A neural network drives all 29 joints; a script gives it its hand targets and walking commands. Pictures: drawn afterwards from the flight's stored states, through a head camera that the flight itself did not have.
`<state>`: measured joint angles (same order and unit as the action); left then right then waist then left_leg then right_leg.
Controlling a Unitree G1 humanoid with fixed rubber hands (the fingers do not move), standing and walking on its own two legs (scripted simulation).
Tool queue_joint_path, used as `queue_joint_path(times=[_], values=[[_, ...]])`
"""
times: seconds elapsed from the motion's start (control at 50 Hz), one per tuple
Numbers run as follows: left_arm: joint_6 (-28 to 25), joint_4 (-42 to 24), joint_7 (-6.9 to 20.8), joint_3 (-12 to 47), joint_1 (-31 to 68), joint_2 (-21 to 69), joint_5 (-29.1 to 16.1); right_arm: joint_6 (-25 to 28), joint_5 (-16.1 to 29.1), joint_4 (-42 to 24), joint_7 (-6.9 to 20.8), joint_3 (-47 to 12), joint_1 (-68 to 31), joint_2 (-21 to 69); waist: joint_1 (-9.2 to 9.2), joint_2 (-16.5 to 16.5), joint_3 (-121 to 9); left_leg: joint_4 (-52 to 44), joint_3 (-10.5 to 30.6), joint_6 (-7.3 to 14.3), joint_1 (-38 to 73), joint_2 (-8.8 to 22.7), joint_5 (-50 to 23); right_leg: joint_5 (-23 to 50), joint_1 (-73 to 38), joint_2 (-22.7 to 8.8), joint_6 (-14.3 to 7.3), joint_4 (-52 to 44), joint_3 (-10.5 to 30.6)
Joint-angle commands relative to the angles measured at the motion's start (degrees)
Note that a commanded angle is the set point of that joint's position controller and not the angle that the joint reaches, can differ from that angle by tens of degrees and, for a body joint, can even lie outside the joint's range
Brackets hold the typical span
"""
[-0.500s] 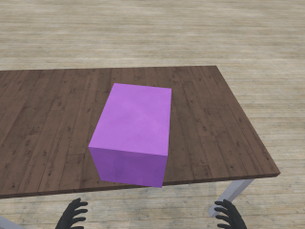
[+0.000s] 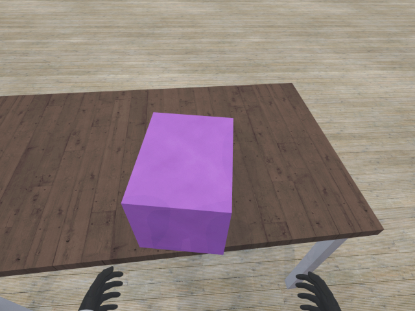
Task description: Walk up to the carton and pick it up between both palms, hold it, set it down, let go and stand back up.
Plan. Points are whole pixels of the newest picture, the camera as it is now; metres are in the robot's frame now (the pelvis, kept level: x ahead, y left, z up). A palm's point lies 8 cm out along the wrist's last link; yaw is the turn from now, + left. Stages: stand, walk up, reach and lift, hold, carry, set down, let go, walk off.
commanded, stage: let go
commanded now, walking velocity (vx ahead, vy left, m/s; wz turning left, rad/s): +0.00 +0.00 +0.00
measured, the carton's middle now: (187, 181) +0.42 +0.05 -0.03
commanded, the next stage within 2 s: stand in 0.22 s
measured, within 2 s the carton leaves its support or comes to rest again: neither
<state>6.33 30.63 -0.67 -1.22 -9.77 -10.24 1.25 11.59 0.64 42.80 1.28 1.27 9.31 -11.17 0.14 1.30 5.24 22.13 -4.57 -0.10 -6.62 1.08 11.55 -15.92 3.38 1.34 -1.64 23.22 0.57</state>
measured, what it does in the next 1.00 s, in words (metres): stands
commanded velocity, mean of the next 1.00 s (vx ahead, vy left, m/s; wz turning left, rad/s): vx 0.00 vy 0.00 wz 0.00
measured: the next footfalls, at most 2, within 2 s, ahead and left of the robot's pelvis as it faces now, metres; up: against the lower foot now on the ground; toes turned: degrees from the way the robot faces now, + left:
none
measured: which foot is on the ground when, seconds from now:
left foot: down 0.00-1.00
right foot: down 0.00-1.00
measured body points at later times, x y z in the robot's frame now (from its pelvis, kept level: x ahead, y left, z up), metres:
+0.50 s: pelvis +0.00 +0.02 -0.01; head -0.01 +0.02 +0.44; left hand +0.13 +0.30 -0.10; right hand +0.14 -0.26 -0.11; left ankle +0.01 +0.12 -0.74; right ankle -0.03 -0.10 -0.74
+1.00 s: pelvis -0.02 +0.05 +0.00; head -0.03 +0.04 +0.45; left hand +0.03 +0.34 -0.13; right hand +0.09 -0.24 -0.13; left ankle +0.01 +0.12 -0.74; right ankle -0.03 -0.10 -0.74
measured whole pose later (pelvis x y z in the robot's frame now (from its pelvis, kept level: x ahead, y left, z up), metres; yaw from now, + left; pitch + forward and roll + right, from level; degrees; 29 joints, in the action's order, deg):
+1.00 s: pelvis -0.02 +0.05 +0.00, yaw +4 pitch -4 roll +0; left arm -0.8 55.6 0.1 -1.3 -12.6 -17.5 1.4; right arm 1.8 -1.1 58.2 0.1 -0.4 8.8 -19.1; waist -0.6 -0.7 2.3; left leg 22.4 -2.6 4.1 -9.2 -3.0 9.7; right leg -14.0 3.8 -2.7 2.4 21.5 -1.9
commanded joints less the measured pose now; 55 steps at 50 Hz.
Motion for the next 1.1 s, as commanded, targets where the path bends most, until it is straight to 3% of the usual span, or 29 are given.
queue_joint_path(times=[0.0, 0.1, 0.16, 0.22, 0.24, 0.28, 0.3, 0.32, 0.4, 0.5, 0.66, 0.72, 0.78, 0.8, 0.84, 0.88, 0.96, 1.04, 1.08], values=[[-2.02, -7.53, -0.46, -1.76, 3.38, -6.54, -0.09, 1.79, 0.29, -5.84, 0.08, 2.32, -3.43, -7.70, -0.29, 0.35, -7.88, -0.65, -0.34, -0.66, 11.70, -0.94, -14.47, 19.08, 11.00, -1.41, 2.70, -5.89, -0.71], [-2.11, -8.42, -0.94, -1.20, 3.55, -6.50, 0.04, 1.98, 0.49, -5.39, 0.40, 2.84, -3.99, -7.85, -0.39, -1.78, -8.18, -0.69, 0.06, -1.40, 11.66, -0.49, -14.96, 16.60, 11.28, -1.04, 1.89, -6.06, -1.15], [-2.17, -8.21, -0.97, -1.37, 2.67, -6.66, 0.10, 1.96, 0.61, -4.84, 0.64, 2.67, -3.61, -8.18, -0.59, -1.51, -8.28, -0.42, -0.19, -1.48, 12.22, -0.55, -16.63, 17.90, 10.93, -0.83, 1.96, -6.00, -1.51], [-1.82, -7.79, -1.00, -0.58, 3.18, -6.39, -0.29, 1.69, 0.06, -4.23, 0.75, 3.45, -4.51, -8.72, -0.43, -1.08, -7.82, -0.82, -0.07, -1.47, 11.57, -0.08, -14.58, 13.98, 11.66, -0.57, 1.61, -6.41, -1.65], [-4.46, -2.04, -1.30, -4.77, -0.53, -16.24, 2.14, -3.18, -3.05, -0.41, -1.52, 4.27, 0.25, -16.39, -1.34, -2.41, -10.28, 1.59, 5.86, 1.29, 1.93, 6.71, -21.82, 15.22, 6.81, -6.07, 1.18, -1.49, 2.21], [-6.20, 0.43, -1.05, -4.25, -2.27, -15.13, 0.75, -6.05, -3.14, -1.20, -2.34, 4.34, -3.07, -15.46, -1.78, -1.25, -9.99, 2.37, 5.69, 2.18, 0.20, 6.40, -16.64, 13.59, 4.38, -6.73, 1.07, -2.46, 3.18], [-7.01, 1.26, -0.87, -4.20, -3.55, -15.01, 0.51, -6.82, -3.11, -2.16, -2.25, 4.21, -3.13, -15.12, -1.54, -0.66, -10.51, 3.17, 5.82, 2.30, 0.52, 6.40, -18.34, 18.04, 3.94, -7.73, 0.84, -1.79, 3.06], [-7.52, 2.02, -0.74, -4.01, -2.67, -14.53, 0.67, -7.21, -2.71, -1.40, -2.41, 3.78, -2.62, -14.42, -1.50, -1.87, -11.27, 3.07, 5.96, 2.05, -0.09, 5.83, -17.78, 17.51, 3.52, -7.61, 0.77, -1.74, 3.09], [-8.39, 5.06, -0.14, -3.33, 0.70, -15.09, 0.71, -7.48, -1.83, 1.03, -1.85, 2.86, -2.14, -15.69, -0.51, -0.78, -9.35, 3.35, 7.02, 2.48, 0.67, 5.84, -16.07, 16.81, 6.99, -7.60, 0.50, -2.26, 2.55], [-8.71, 9.79, 0.28, -3.22, 0.19, -16.20, 0.36, -8.40, -2.28, 3.16, -1.73, 2.03, -2.44, -16.98, -0.45, -3.02, -4.98, 1.33, 8.81, 3.49, -1.14, 6.07, -14.53, 11.87, 7.73, -7.70, 0.57, -3.79, 2.61], [-8.39, 15.26, 0.38, -3.23, -0.38, -18.77, 0.40, -8.76, -1.85, 7.20, -1.68, 1.22, -2.16, -19.37, -0.70, -1.40, -0.90, -2.38, 10.71, 3.87, -2.61, 6.26, -11.21, 6.35, 7.14, -7.27, 0.57, -5.52, 2.10], [-8.46, 17.25, 0.42, -2.86, -1.29, -18.93, 0.48, -8.91, -1.95, 8.21, -1.58, 1.43, -2.55, -20.69, -0.30, -2.25, -1.93, -3.73, 10.88, 3.22, -1.48, 5.95, -8.33, 5.63, 6.53, -7.31, 1.06, -6.21, 2.09], [-8.47, 18.36, 0.25, -2.99, -0.49, -19.55, 0.12, -8.96, -1.60, 9.87, -1.43, 0.94, -2.57, -19.97, -0.59, 0.67, -2.10, -4.41, 11.65, 3.33, -2.02, 6.00, -8.50, 4.31, 6.16, -7.26, 0.89, -6.59, 1.99], [-8.24, 18.90, 0.21, -2.92, -1.17, -19.33, 0.14, -8.97, -1.73, 10.11, -1.47, 1.38, -2.65, -21.56, -0.67, -1.78, -2.11, -5.06, 11.61, 3.48, -1.80, 6.51, -7.20, 4.45, 5.88, -7.65, 0.96, -6.96, 2.01], [-8.32, 19.81, 0.22, -2.54, -0.95, -19.08, 0.19, -8.84, -1.55, 11.03, -1.51, 0.83, -3.28, -20.32, -0.66, -2.75, -3.39, -5.82, 12.10, 3.09, -1.28, 6.16, -3.99, 3.87, 5.46, -7.51, 0.94, -6.49, 1.91], [-8.13, 20.96, 0.20, -2.46, -1.20, -18.96, 0.10, -8.87, -1.76, 11.39, -1.66, 0.76, -2.96, -20.27, -0.48, -1.22, -1.84, -7.36, 13.44, 3.37, -3.06, 6.89, -2.03, 2.77, 5.53, -7.40, 1.01, -6.35, 1.67], [-7.93, 22.13, 0.41, -2.13, -2.54, -19.11, -0.08, -9.00, -1.46, 12.89, -1.77, 1.13, -3.03, -21.38, -0.70, -2.85, -2.46, -9.65, 15.02, 2.86, -3.03, 7.51, 1.38, 2.47, 5.52, -7.20, 1.13, -5.44, 1.33], [-7.90, 23.84, 0.37, -1.98, -2.64, -19.14, 0.15, -9.03, -1.29, 13.71, -1.72, 1.27, -3.28, -21.28, -0.81, -1.81, -2.28, -10.62, 14.66, 2.31, -3.95, 7.00, 4.88, 2.13, 4.76, -7.57, 0.97, -5.93, 1.68], [-8.01, 24.24, 0.19, -1.68, -2.47, -18.78, 0.15, -9.05, -1.49, 13.80, -1.82, 1.25, -3.83, -21.07, -0.51, -1.85, -1.81, -10.56, 14.67, 2.08, -4.15, 6.96, 2.42, 2.31, 5.08, -7.65, 0.81, -5.75, 1.54]])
